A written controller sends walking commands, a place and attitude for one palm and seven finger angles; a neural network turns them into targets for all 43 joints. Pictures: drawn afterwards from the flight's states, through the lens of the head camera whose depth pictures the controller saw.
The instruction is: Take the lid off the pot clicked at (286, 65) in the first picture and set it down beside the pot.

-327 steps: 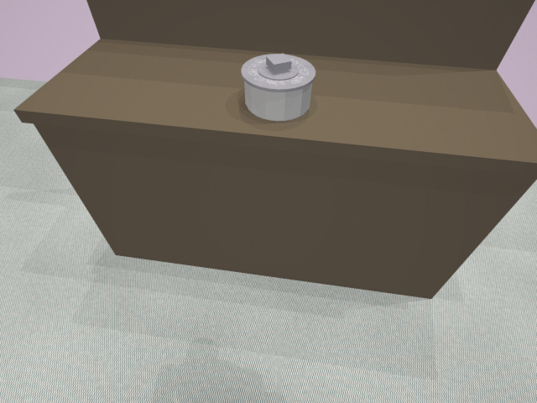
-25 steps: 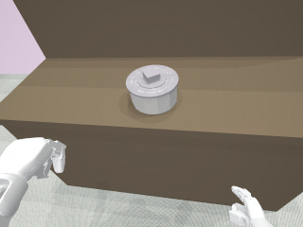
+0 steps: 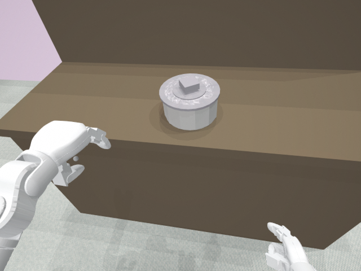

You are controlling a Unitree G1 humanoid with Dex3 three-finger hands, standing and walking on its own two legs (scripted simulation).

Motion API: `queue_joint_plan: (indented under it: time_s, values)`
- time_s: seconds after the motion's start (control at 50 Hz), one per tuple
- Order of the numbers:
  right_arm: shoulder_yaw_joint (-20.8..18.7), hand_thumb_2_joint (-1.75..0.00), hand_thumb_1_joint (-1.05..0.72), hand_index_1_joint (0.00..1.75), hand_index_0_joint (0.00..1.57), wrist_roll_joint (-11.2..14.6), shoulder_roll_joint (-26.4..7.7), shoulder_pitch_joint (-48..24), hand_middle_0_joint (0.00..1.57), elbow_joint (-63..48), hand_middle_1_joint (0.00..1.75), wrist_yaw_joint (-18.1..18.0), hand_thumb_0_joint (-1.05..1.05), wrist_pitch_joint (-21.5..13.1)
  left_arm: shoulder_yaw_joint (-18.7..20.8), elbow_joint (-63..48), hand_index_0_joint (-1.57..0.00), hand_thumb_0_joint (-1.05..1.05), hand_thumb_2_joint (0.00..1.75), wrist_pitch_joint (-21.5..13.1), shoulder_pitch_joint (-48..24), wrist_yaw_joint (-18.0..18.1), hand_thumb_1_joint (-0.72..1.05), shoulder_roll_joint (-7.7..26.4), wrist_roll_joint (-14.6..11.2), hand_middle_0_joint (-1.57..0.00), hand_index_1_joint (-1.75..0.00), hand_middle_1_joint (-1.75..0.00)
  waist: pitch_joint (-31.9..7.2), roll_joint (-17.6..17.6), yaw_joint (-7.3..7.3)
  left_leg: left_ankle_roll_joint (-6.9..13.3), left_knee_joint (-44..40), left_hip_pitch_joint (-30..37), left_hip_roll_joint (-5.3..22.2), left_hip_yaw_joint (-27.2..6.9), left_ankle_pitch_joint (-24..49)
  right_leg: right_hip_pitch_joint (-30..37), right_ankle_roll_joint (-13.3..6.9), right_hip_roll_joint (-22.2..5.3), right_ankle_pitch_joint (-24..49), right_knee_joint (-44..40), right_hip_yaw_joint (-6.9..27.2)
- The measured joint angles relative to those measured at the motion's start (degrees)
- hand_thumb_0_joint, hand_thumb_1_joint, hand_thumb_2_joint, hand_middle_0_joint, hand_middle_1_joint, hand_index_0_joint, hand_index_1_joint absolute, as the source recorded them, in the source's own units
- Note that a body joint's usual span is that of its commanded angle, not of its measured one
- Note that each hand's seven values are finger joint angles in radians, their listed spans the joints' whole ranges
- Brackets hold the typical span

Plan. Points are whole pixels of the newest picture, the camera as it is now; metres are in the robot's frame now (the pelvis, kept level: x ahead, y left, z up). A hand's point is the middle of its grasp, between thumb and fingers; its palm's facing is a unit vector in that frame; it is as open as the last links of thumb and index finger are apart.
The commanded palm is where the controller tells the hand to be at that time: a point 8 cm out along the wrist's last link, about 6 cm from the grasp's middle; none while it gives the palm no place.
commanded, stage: reach forward and open the fingers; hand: left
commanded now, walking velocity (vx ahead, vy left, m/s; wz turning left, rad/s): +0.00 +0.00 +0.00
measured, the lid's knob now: (189, 84) +0.61 +0.07 +0.10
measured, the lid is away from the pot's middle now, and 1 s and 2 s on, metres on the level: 0.00 0.00 0.00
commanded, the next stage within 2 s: move the open hand above the knob in 0.26 s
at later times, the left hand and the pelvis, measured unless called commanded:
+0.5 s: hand (91, 141) +0.31 +0.23 +0.15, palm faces -0.21 -0.02 -0.98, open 10.3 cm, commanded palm +0.30 +0.23 +0.23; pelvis -0.01 +0.01 +0.00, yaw +0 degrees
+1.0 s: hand (126, 105) +0.41 +0.18 +0.17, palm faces -0.20 -0.04 -0.98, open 10.3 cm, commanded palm +0.40 +0.18 +0.23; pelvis +0.02 +0.00 +0.00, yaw +0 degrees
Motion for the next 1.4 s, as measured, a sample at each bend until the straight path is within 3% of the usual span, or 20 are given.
queue_joint_plan:
  time_s: [0.14, 0.26, 0.38, 0.46, 0.54, 0.6, 0.68, 0.74, 0.8, 0.88, 0.98, 1.08, 1.16, 1.22, 1.3, 1.4]
  values:
    - [-0.35, -0.90, -0.90, 0.30, 0.20, 0.34, -0.16, 0.59, 0.20, -0.04, 0.30, 1.49, 0.01, 0.01, -2.06, 1.92, -0.85, 0.00, 1.43, 4.63, -3.35, -1.30, -0.28, -3.88, 0.67, -0.85, -0.15, -0.15, -0.71, 0.87, -0.65, 0.66, -2.01, 0.58, -0.67, 0.70, 1.42, -0.21, 0.58, -0.67, 0.86, -0.59, 0.73]
    - [0.08, -0.90, -0.90, 0.30, 0.20, 0.26, -0.19, 0.13, 0.20, 0.70, 0.30, 0.89, 0.01, -0.41, -4.48, 6.33, -0.84, 0.00, 1.45, 2.85, -9.66, -2.43, -0.32, -1.28, 2.36, -0.84, -0.10, -0.10, -0.36, 0.34, -0.81, 0.79, -2.28, 0.60, -0.97, 0.85, 1.84, -0.81, 0.34, -0.78, 0.34, 0.49, 1.23]
    - [-0.65, -0.90, -0.90, 0.30, 0.20, 0.64, -0.79, 0.81, 0.20, 0.04, 0.30, 2.05, 0.01, -0.05, -2.60, 7.85, -0.83, 0.00, 1.46, 5.97, -12.39, -3.01, -0.34, -3.08, 1.26, -0.83, -0.09, -0.09, -1.36, 0.92, -0.79, 0.84, -2.88, 0.43, -1.11, 0.84, 2.12, -1.01, 0.62, -0.84, 0.78, -0.03, 1.42]
    - [-0.63, -0.90, -0.90, 0.30, 0.20, 1.02, -1.30, 0.59, 0.20, 0.03, 0.30, 1.96, 0.01, 0.17, -6.45, 10.96, -0.83, 0.00, 1.46, 8.59, -14.94, -5.13, -0.34, -4.51, 2.46, -0.83, -0.09, -0.08, -0.82, 0.84, -0.93, 0.84, -2.99, 0.47, -1.23, 0.51, 2.21, -0.98, 0.65, -0.94, 0.61, 0.10, 1.12]
    - [-0.53, -0.90, -0.90, 0.30, 0.20, 0.54, -1.38, 0.24, 0.20, 1.03, 0.30, 1.24, 0.01, -1.43, -10.48, 11.22, -0.84, 0.00, 1.46, 7.36, -18.47, -6.40, -0.34, -4.16, 3.24, -0.83, -0.09, -0.08, -0.51, 0.48, -1.04, 0.72, -2.91, 0.59, -1.20, 0.11, 2.07, -0.65, 0.49, -0.87, 0.48, -0.04, 0.81]
    - [-0.34, -0.90, -0.90, 0.30, 0.20, 0.34, -1.11, -0.29, 0.20, 1.66, 0.30, 1.37, 0.01, -1.34, -9.84, 14.40, -0.84, 0.00, 1.47, 6.61, -21.97, -6.09, -0.34, -3.78, 3.22, -0.84, -0.09, -0.08, -1.06, 0.21, -1.47, 0.52, -2.90, 0.48, -0.93, 0.11, 1.85, -0.60, 0.29, -0.58, 0.54, -0.50, 0.84]
    - [-0.90, -0.90, -0.90, 0.30, 0.20, 0.78, -1.20, 0.05, 0.20, 0.93, 0.30, 2.82, 0.01, -0.34, -8.92, 19.62, -0.84, 0.00, 1.47, 10.84, -26.05, -6.45, -0.34, -5.13, 3.47, -0.83, -0.08, -0.08, -1.62, 0.05, -1.96, 0.27, -3.05, -0.15, -0.67, 0.15, 1.81, -1.18, 0.12, -0.32, 0.66, -0.84, 0.90]
    - [-1.45, -0.90, -0.90, 0.30, 0.20, 0.97, -1.85, 0.71, 0.20, 0.29, 0.30, 3.59, 0.01, -0.03, -11.03, 18.34, -0.83, 0.00, 1.47, 12.99, -25.09, -7.76, -0.34, -7.14, 3.93, -0.83, -0.08, -0.08, -1.87, 0.56, -2.32, 0.33, -3.05, -0.28, -0.66, 0.06, 1.60, -1.13, 0.15, -0.30, 0.60, -1.18, 0.84]
    - [-1.12, -0.90, -0.90, 0.30, 0.20, 0.74, -2.14, 0.33, 0.20, 0.78, 0.30, 3.05, 0.01, 0.21, -13.35, 17.13, -0.83, 0.00, 1.47, 11.24, -24.43, -8.67, -0.34, -7.51, 4.26, -0.83, -0.08, -0.08, -1.56, 0.63, -2.81, 0.35, -2.60, -0.13, -0.55, 0.17, 1.06, -0.88, 0.17, -0.18, 0.29, -1.06, 0.97]
    - [-0.56, -0.90, -0.90, 0.30, 0.20, 0.77, -1.60, 0.09, 0.20, 1.47, 0.30, 1.99, 0.01, -0.01, -14.52, 23.20, -0.84, 0.00, 1.47, 8.67, -30.65, -7.40, -0.34, -6.58, 4.21, -0.83, -0.08, -0.08, -0.67, -0.50, -3.20, 0.06, -2.28, -0.43, -0.41, 0.03, 0.79, -1.27, -0.11, -0.04, -0.13, -0.50, 0.82]
    - [-1.40, -0.90, -0.90, 0.30, 0.20, 1.02, -1.52, 2.03, 0.20, 1.41, 0.30, 3.18, 0.01, -0.02, -14.51, 26.60, -0.84, 0.00, 1.47, 11.44, -35.41, -5.22, -0.34, -8.57, 4.53, -0.83, -0.08, -0.08, -1.99, -0.50, -3.16, -0.05, -2.69, -1.69, -0.48, -0.08, 0.82, -2.63, -0.27, -0.09, -0.30, -0.62, 0.76]
    - [-1.21, -0.90, -0.90, 0.30, 0.20, 1.38, -1.83, 2.00, 0.20, 2.58, 0.30, 3.77, 0.01, 1.57, -17.67, 30.92, -0.83, 0.00, 1.47, 14.69, -36.88, -6.07, -0.34, -11.88, 6.24, -0.83, -0.08, -0.08, -2.69, 0.22, -4.24, 0.12, -2.77, -1.85, -0.51, 0.13, 0.25, -2.76, -0.05, -0.10, -0.65, -0.95, 1.02]
    - [-1.07, -0.90, -0.90, 0.30, 0.20, 1.06, -1.39, 2.56, 0.20, 2.60, 0.30, 2.96, 0.01, -0.02, -19.26, 31.88, -0.83, 0.00, 1.47, 13.32, -39.67, -6.16, -0.34, -11.72, 5.62, -0.83, -0.08, -0.08, -2.46, -0.19, -5.08, 0.12, -2.52, -2.14, -0.35, 0.57, -0.29, -3.22, -0.13, 0.06, -1.00, -0.66, 1.49]
    - [-1.05, -0.90, -0.90, 0.30, 0.20, 0.83, -1.27, 3.30, 0.20, 2.77, 0.30, 2.96, 0.01, -0.27, -17.83, 33.99, -0.84, 0.00, 1.47, 12.45, -42.38, -4.55, -0.34, -12.41, 5.34, -0.83, -0.08, -0.08, -3.30, -0.34, -5.46, 0.10, -2.45, -2.30, -0.29, 0.94, -0.80, -3.54, -0.15, 0.13, -1.41, -0.50, 1.90]
    - [-1.17, -0.90, -0.90, 0.30, 0.20, 1.33, -1.42, 4.08, 0.20, 2.99, 0.30, 3.92, 0.01, 1.16, -16.72, 40.40, -0.83, 0.00, 1.47, 15.63, -45.65, -3.01, -0.34, -14.08, 6.34, -0.83, -0.08, -0.08, -4.57, -0.51, -5.85, 0.09, -2.69, -2.55, -0.29, 1.45, -1.21, -4.17, -0.09, 0.14, -1.91, -0.23, 2.45]
    - [-1.67, -0.90, -0.90, 0.30, 0.20, 1.25, -2.08, 4.74, 0.20, 2.61, 0.30, 4.01, 0.01, 1.94, -19.08, 39.11, -0.83, 0.00, 1.47, 18.34, -44.20, -4.96, -0.34, -14.96, 6.76, -0.83, -0.08, -0.08, -4.52, -0.06, -6.24, 0.35, -2.50, -2.55, -0.39, 1.51, -1.75, -4.02, 0.11, 0.06, -2.30, -0.34, 2.54]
